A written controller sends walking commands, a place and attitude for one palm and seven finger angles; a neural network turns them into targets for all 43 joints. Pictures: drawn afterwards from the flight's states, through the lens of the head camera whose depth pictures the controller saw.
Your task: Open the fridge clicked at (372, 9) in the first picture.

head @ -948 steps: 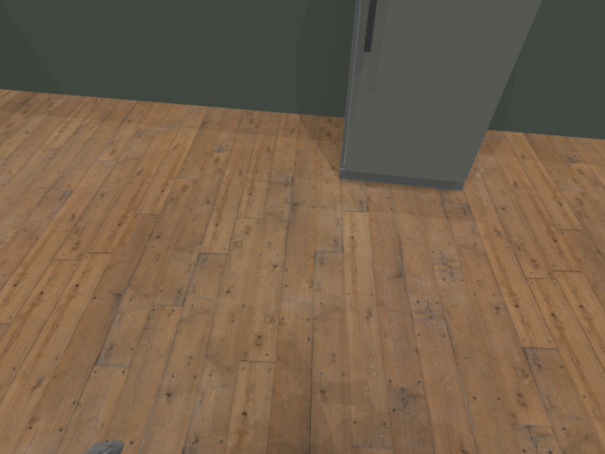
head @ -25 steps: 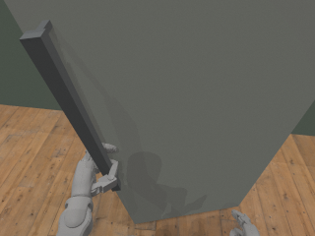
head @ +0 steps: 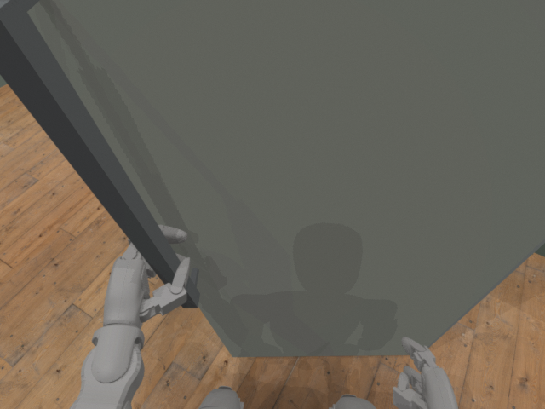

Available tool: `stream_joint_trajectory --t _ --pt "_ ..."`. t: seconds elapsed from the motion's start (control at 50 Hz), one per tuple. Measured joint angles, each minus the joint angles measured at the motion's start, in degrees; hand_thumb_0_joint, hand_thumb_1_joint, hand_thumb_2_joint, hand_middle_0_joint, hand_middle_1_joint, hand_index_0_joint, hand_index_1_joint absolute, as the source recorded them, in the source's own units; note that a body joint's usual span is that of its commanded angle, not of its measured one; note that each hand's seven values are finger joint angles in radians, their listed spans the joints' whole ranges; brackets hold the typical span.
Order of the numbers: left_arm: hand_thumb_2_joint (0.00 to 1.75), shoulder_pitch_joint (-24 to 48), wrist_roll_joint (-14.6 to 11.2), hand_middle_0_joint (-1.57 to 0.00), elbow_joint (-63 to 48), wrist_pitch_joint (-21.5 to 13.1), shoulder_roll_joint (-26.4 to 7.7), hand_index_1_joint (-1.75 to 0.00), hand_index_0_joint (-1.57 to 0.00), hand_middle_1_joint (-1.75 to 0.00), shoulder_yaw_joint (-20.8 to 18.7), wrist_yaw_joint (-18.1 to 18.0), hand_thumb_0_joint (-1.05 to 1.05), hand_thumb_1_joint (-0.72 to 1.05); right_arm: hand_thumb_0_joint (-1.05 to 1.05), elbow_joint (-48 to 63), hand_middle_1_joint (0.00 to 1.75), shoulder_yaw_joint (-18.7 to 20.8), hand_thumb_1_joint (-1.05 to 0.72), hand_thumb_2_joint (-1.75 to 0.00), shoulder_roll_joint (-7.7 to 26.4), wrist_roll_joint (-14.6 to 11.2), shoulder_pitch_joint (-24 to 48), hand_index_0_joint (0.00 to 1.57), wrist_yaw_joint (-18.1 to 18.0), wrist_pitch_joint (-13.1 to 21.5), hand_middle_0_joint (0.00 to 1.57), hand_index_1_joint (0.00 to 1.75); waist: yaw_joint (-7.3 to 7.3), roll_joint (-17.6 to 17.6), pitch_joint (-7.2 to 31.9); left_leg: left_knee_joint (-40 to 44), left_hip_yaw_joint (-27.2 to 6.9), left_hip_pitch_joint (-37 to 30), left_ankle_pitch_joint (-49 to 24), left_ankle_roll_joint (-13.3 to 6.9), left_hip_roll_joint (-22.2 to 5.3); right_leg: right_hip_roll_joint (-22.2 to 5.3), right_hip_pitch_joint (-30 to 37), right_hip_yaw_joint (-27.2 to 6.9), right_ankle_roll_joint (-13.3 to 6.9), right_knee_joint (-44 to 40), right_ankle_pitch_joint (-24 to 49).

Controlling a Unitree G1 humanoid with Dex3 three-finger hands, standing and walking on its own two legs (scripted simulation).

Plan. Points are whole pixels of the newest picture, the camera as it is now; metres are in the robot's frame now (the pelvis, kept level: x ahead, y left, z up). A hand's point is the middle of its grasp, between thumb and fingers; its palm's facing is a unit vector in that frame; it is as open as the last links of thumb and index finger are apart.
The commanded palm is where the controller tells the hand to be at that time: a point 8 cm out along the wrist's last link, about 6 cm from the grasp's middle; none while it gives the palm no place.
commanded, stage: walk backward, drawing the door open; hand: left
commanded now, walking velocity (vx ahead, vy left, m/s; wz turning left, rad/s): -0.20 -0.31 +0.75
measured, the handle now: (143, 208) +0.31 +0.16 +0.18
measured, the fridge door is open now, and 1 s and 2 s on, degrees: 35 72 76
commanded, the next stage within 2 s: stop walking and hold the door back in 1.00 s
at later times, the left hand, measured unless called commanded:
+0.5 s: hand out of the picture +0.09 +0.07 +0.08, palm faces +0.54 -0.81 -0.24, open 6.2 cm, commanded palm +0.03 +0.10 +0.07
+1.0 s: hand out of the picture -0.03 -0.03 +0.08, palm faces +0.79 -0.56 -0.25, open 6.2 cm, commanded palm -0.10 -0.02 +0.07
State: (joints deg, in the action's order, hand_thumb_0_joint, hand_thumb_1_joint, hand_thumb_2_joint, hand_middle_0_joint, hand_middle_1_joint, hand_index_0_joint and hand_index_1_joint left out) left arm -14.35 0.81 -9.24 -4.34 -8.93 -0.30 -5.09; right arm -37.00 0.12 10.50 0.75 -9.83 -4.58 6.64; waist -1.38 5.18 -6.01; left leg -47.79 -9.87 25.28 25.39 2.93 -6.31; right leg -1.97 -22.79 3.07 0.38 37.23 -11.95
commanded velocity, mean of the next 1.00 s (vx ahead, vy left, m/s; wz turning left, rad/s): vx -0.23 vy -0.24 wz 0.72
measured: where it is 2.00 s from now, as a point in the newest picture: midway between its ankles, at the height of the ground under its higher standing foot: outside the picture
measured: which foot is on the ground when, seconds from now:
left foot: up 0.00-0.18, down 0.20-0.50, up 0.52-0.82, down 0.84-1.00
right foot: down 0.00-0.20, up 0.22-0.48, down 0.50-0.82, up 0.84-1.00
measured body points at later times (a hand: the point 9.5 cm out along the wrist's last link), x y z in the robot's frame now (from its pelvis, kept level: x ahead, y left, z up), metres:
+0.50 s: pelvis -0.05 -0.18 +0.01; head -0.02 -0.18 +0.46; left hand +0.06 +0.11 +0.09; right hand +0.16 -0.32 -0.09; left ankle -0.08 +0.04 -0.72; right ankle +0.02 -0.31 -0.71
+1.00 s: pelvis -0.07 -0.33 +0.03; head -0.06 -0.30 +0.48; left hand -0.08 +0.00 +0.10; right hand +0.18 -0.38 -0.06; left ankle -0.16 -0.22 -0.72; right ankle +0.04 -0.40 -0.65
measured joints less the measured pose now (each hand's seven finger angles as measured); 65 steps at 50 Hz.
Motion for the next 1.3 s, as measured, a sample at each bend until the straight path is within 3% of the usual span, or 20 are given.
stream_joint_trajectory --t 0.04,0.08,0.18,0.22,0.24,0.28,0.34,0.48,0.52,0.56,0.62,0.66,0.78,0.84,0.88,0.94,1.08,1.16,1.22,1.3 --pt "0.80 0.09 -0.16 -0.41 0.67 0.14 0.74 -1.40 -0.29 -1.35 -0.30 0.14 -0.02 0.61 0.01 -0.98 0.30 1.11 -0.90 -0.89 1.08 0.19 1.59 0.21 -0.76 -0.67 0.20 0.30 -0.02 -0.43 -0.51 -15.30 4.60 3.98 3.36 -0.32 2.84 -1.31 -0.12 1.22 -1.31 0.19 -0.46" --pt "0.80 -0.10 0.08 -0.40 1.31 0.00 1.06 -1.40 -0.30 -1.34 -0.30 0.39 -0.01 0.62 0.01 -1.04 0.30 1.67 -0.90 -0.89 1.65 0.34 1.97 0.21 -1.47 -1.04 0.20 0.30 -0.38 -1.31 -0.65 -20.26 10.03 3.86 4.20 -0.21 4.27 -2.44 0.75 2.92 -2.02 -1.33 0.43" --pt "0.80 -1.83 -0.18 -0.40 -1.44 0.77 0.65 -1.40 -0.32 -1.35 0.67 0.88 0.01 0.63 0.01 2.33 0.30 0.92 -0.90 -0.90 1.83 0.70 -0.74 0.20 -2.63 -0.08 0.20 0.30 -1.02 -4.17 1.85 -1.36 17.49 -6.20 3.71 -1.58 5.38 -3.39 -0.58 8.75 -3.90 -3.13 2.46" --pt "0.80 -2.27 -0.55 -0.41 -3.83 0.13 0.12 -1.40 -0.32 -1.36 1.10 0.81 0.02 0.63 0.01 4.58 0.30 0.76 -0.90 -0.90 1.99 1.23 -2.17 0.20 -2.77 1.25 0.20 0.30 -1.34 -4.07 2.87 9.49 15.79 -8.87 -3.76 -4.76 4.58 -2.41 -5.34 9.46 -1.68 3.92 -3.68" --pt "0.81 -1.71 -0.16 -0.41 -3.70 -0.53 -0.66 -1.40 -0.32 -1.36 1.00 0.61 0.01 0.63 0.01 4.26 0.30 0.75 -0.90 -0.90 1.14 1.65 -2.03 0.20 -2.77 1.48 0.20 0.30 -1.15 -5.28 1.64 8.69 15.07 -8.58 -5.09 -5.15 4.73 -1.66 -7.17 6.66 0.05 9.80 -7.18" --pt "0.80 -1.60 0.87 -0.42 -2.48 -0.94 -1.68 -1.40 -0.31 -1.37 0.70 0.47 0.01 0.63 0.01 2.96 0.30 0.32 -0.90 -0.90 -0.51 2.37 -2.46 0.20 -2.07 1.29 0.19 0.29 -1.20 -6.00 0.32 10.16 12.51 -9.64 -6.21 -3.52 4.19 0.68 -9.67 2.34 2.21 20.69 -10.22" --pt "0.79 -2.21 1.36 -0.40 -0.89 -0.38 -1.62 -1.40 -0.31 -1.34 0.64 0.46 0.01 0.64 0.01 1.68 0.30 -0.56 -0.90 -0.90 -1.56 2.19 -4.13 0.20 -0.73 1.48 0.20 0.30 -1.21 -3.85 -0.17 16.35 7.27 -11.21 -10.44 -0.84 1.74 2.16 -10.80 0.63 3.72 27.12 -7.86" --pt "0.80 -6.79 -2.52 -0.38 -1.75 -0.97 -2.02 -1.40 -0.33 -1.29 -2.32 -0.51 0.02 0.65 0.01 0.93 0.30 -1.77 -0.90 -0.89 -1.86 0.82 -6.20 0.21 -0.02 2.39 0.20 0.30 0.45 -0.61 2.04 20.69 -0.76 -7.84 -14.52 1.81 -1.76 1.80 4.15 -1.11 3.87 0.43 -9.63" --pt "0.80 -7.74 -2.67 -0.40 -3.41 -1.59 -3.11 -1.40 -0.34 -1.28 -5.12 -1.07 0.01 0.62 0.01 0.48 0.30 -1.54 -0.90 -0.89 -2.12 0.57 -4.83 0.21 0.12 2.56 0.20 0.30 1.21 -2.50 2.58 15.00 -0.68 -3.40 -9.60 1.07 -0.44 0.72 6.59 -1.32 1.79 -6.89 -2.18" --pt "0.80 -6.59 -1.92 -0.41 -2.69 -1.63 -2.45 -1.40 -0.34 -1.29 -6.40 -1.34 0.00 0.61 0.01 -1.56 0.30 -0.09 -0.90 -0.89 -0.58 0.49 -1.61 0.21 0.00 2.25 0.20 0.30 1.02 -1.30 0.75 -1.72 0.56 2.89 -0.20 0.23 1.48 0.51 4.45 0.51 -0.26 -2.78 -2.04" --pt "0.79 -6.42 -2.70 -0.39 -0.41 -2.43 -1.78 -1.40 -0.36 -1.26 -7.10 -0.96 0.00 0.62 0.01 -3.20 0.30 1.62 -0.90 -0.89 1.03 0.57 0.60 0.21 -0.91 1.42 0.20 0.30 0.78 -2.15 -0.07 -22.03 7.06 7.43 3.78 0.86 5.24 -1.40 4.89 2.17 -1.59 -2.43 -3.90" --pt "0.79 -6.40 -2.57 -0.38 0.64 -2.91 -1.81 -1.40 -0.36 -1.25 -7.21 -0.86 0.00 0.62 0.01 -2.83 0.30 1.95 -0.90 -0.89 1.53 0.56 0.82 0.21 -1.93 1.20 0.20 0.30 0.16 -3.17 -0.34 -23.96 11.71 6.18 4.58 1.23 6.20 -2.48 6.20 4.05 -1.97 -4.10 -3.07" --pt "0.79 -6.56 -1.56 -0.37 -2.42 -1.30 -3.36 -1.40 -0.36 -1.28 -6.11 -0.88 0.01 0.63 0.01 1.57 0.30 1.25 -0.90 -0.90 2.19 1.01 -0.73 0.20 -3.19 0.95 0.20 0.29 -0.37 -6.18 1.52 -3.77 17.19 -4.74 5.56 -0.52 5.75 -3.26 5.15 10.71 -3.87 -5.78 -1.39" --pt "0.79 -7.13 -2.11 -0.38 -6.27 -1.12 -3.69 -1.40 -0.36 -1.31 -5.40 -0.81 0.02 0.63 0.01 4.79 0.30 0.84 -0.90 -0.90 2.98 1.19 -1.46 0.20 -3.18 1.37 0.20 0.30 -0.37 -6.03 2.83 13.64 15.33 -11.25 -7.55 -2.39 4.77 -2.83 0.07 12.29 -2.98 0.71 -3.52" --pt "0.78 -5.91 -1.52 -0.39 -5.34 -2.01 -4.90 -1.40 -0.36 -1.33 -5.51 -1.01 0.01 0.63 0.01 4.01 0.30 1.08 -0.90 -0.90 1.11 1.46 -0.87 0.20 -3.20 1.35 0.20 0.30 -0.24 -7.91 1.06 12.89 14.30 -11.36 -7.61 -3.69 5.75 -2.05 -3.41 6.24 0.57 11.74 -12.62" --pt "0.78 -5.25 -0.63 -0.38 -2.46 -1.61 -4.91 -1.40 -0.35 -1.32 -5.49 -0.75 0.01 0.64 0.01 2.10 0.30 -0.08 -0.90 -0.90 -1.01 1.62 -1.85 0.20 -1.76 1.56 0.19 0.30 -1.17 -6.48 0.73 17.14 10.06 -12.74 -8.68 -2.78 4.43 1.03 -6.49 1.58 3.21 22.30 -13.98" --pt "0.79 -6.22 -2.91 -0.34 -0.10 -0.33 -3.81 -1.40 -0.35 -1.25 -5.93 -1.57 0.02 0.65 0.01 1.45 0.30 -2.66 -0.90 -0.89 -2.30 0.51 -5.00 0.21 -0.14 2.22 0.20 0.30 0.25 -1.51 1.39 23.19 2.89 -11.75 -14.76 0.92 0.60 1.68 0.13 -0.86 4.14 8.45 -11.89" --pt "0.80 -6.25 -4.21 -0.36 0.54 -1.21 -5.68 -1.40 -0.36 -1.24 -8.98 -1.68 0.00 0.60 0.01 0.96 0.30 -2.78 -0.90 -0.89 -2.31 0.13 -4.74 0.21 -0.01 2.64 0.20 0.30 1.88 -2.73 2.80 16.61 1.28 -5.90 -11.21 1.43 2.35 0.29 8.72 -1.49 2.92 -8.48 -3.24" --pt "0.80 -0.21 -2.84 -0.39 7.21 -2.01 -4.74 -1.40 -0.38 -1.28 -8.51 -1.54 -0.03 0.57 0.01 -2.63 0.30 -1.16 -0.90 -0.89 1.30 0.07 -1.18 0.21 -0.90 1.58 0.20 0.30 3.75 -0.67 1.20 -6.03 1.60 2.30 -0.42 -0.06 5.76 -0.41 6.40 -0.27 0.10 -4.66 -3.05" --pt "0.81 8.68 -2.77 -0.38 19.57 -3.76 -4.17 -1.40 -0.39 -1.27 -6.61 -1.88 -0.03 0.57 0.01 -4.25 0.30 -0.10 -0.90 -0.89 5.09 -0.46 -0.08 0.21 -2.06 -0.41 0.20 0.30 4.26 -1.40 1.63 -20.48 7.42 5.14 -3.47 0.04 8.91 -3.89 7.12 1.16 -0.17 -5.38 -2.17"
